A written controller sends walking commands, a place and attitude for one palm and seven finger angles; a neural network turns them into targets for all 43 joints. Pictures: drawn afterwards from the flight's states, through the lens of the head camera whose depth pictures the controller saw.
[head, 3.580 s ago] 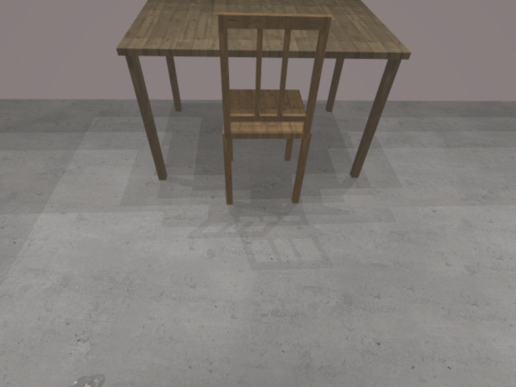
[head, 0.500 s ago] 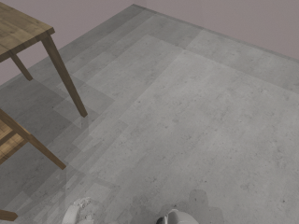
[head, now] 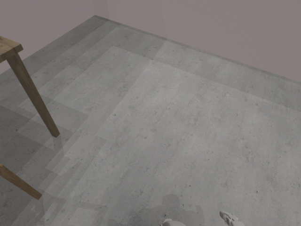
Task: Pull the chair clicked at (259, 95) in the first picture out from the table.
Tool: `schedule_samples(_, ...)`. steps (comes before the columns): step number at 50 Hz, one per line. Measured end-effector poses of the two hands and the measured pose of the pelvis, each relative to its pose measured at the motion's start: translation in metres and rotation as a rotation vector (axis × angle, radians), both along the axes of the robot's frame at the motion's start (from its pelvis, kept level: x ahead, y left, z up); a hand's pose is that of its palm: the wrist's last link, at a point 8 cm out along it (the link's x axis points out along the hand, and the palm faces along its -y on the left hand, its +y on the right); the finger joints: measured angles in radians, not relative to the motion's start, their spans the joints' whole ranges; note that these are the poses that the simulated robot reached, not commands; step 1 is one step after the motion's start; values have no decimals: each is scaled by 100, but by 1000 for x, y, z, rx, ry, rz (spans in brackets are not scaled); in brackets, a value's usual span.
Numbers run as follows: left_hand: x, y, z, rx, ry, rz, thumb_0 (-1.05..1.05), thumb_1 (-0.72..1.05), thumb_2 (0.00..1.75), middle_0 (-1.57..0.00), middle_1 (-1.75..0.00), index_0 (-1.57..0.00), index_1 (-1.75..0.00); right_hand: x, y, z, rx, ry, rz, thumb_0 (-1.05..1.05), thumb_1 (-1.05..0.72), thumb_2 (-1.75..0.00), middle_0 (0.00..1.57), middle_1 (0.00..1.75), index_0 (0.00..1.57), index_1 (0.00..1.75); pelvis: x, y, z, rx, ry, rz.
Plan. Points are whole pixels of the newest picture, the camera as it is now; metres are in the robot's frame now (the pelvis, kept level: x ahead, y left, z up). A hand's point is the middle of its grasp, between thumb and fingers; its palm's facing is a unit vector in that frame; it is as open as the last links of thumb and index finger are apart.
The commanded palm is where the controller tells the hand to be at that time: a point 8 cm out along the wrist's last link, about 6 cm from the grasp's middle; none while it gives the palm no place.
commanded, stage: walk to a spot facing it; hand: left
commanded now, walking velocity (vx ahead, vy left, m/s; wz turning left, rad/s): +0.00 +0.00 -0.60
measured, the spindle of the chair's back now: out of the picture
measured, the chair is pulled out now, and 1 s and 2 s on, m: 0.00 0.00 0.00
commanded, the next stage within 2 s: turn to face it in 0.78 s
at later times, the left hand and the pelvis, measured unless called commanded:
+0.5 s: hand (119, 209) +0.18 +0.10 -0.15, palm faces -0.35 -0.90 -0.27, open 7.4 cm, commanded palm none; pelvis -0.01 -0.04 -0.01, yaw -20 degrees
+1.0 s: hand out of the picture +0.11 +0.09 -0.18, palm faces -0.36 -0.92 -0.15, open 7.4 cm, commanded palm none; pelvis +0.12 -0.08 -0.01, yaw -26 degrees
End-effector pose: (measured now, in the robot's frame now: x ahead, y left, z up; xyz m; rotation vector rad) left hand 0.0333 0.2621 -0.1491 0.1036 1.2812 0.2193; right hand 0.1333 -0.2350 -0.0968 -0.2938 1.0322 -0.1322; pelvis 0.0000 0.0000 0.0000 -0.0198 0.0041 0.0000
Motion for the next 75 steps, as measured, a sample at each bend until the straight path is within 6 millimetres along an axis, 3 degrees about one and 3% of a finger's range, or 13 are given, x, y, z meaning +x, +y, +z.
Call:
schedule_samples(7, 16, 14, 6, -10, 41, -105, 1, 91, 90, -20, -30, -19, -30, -63, 0, 3, -8, 73, -151, 0, -90, -90, 20, 30, 20, 30, 0, 13, 9, -24, -9, -103)
schedule_samples(12, 44, 3, 8, -5, 48, -201, 1, 91, 90, -19, -30, -19, -30, -116, -3, -6, 18, 135, -278, 0, -90, -90, 20, 30, 20, 30, -2, 11, 8, -21, -13, -177)
schedule_samples(17, 90, -31, 13, 6, -5, -329, 1, 91, 90, -19, -30, -19, -30, -177, -11, -23, 64, 223, -411, 0, -90, -90, 20, 30, 20, 30, -7, -2, 4, -5, -13, -252)
schedule_samples(22, 141, -84, 23, 35, -119, -470, 1, 91, 90, -19, -30, -19, -30, -233, -26, -51, 125, 297, -525, 0, -90, -90, 20, 30, 20, 30, -10, -26, -9, 23, -7, -326)
schedule_samples(26, 161, -119, 35, 48, -212, -520, 1, 91, 90, -20, -30, -19, -30, -254, -41, -63, 161, 351, -567, 0, -90, -90, 20, 30, 20, 30, -8, -45, -12, 17, -18, -349)
schedule_samples(32, 152, -141, 48, 47, -170, -549, 1, 91, 90, -20, -30, -20, -30, -217, -70, -44, 170, 227, -589, 1, -91, -90, 20, 30, 19, 30, 7, -68, 7, 45, -23, -419)
schedule_samples(39, 124, -144, 35, 27, -28, -534, 1, 91, 90, -20, -30, -20, -30, -156, -95, -34, 152, 119, -578, 0, -91, -90, 19, 30, 19, 30, 34, -81, 11, 32, -21, -457)
schedule_samples(46, 96, -134, 14, 4, 154, -464, 1, 91, 90, -20, -30, -20, -30, -82, -102, -31, 137, 91, -534, 0, -91, -90, 19, 30, 19, 30, 80, -86, 4, -5, -16, -472)
schedule_samples(51, 96, -123, -6, -17, 279, -418, 1, 91, 90, -20, -30, -20, -30, -16, -97, -34, 110, 58, -490, 0, -91, -90, 19, 30, 19, 30, 125, -83, -9, -24, -24, -442)
schedule_samples(56, 139, -117, -20, -32, 269, -393, 1, 91, 90, -20, -30, -20, -30, 12, -78, -35, 94, 72, -468, 0, -90, -90, 20, 30, 20, 30, 154, -73, -13, -25, -44, -425)
schedule_samples(66, 272, -118, -1, -50, -40, -371, 1, 91, 90, -20, -30, -19, -30, 2, -66, -14, 50, 199, -472, -1, -93, -90, 20, 30, 20, 30, 174, -55, 5, -41, -7, -318)
schedule_samples(70, 298, -111, 7, -33, -101, -347, 0, 91, 90, -20, -30, -19, -30, -1, -64, -11, 48, 229, -471, 0, -92, -90, 20, 30, 20, 30, 180, -56, 8, -48, 10, -271)
schedule_samples(75, 310, -101, 14, -1, -125, -316, 0, 91, 90, -20, -30, -19, -30, 0, -65, -10, 51, 258, -457, 0, -91, -90, 20, 30, 20, 30, 186, -60, 9, -46, 27, -217)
